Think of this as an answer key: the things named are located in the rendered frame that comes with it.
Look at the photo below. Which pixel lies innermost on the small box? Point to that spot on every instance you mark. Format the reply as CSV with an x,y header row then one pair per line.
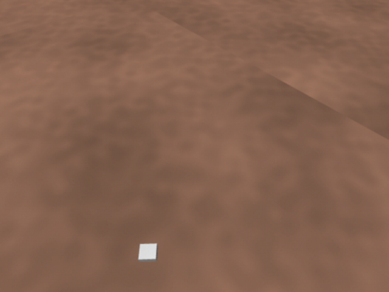
x,y
148,252

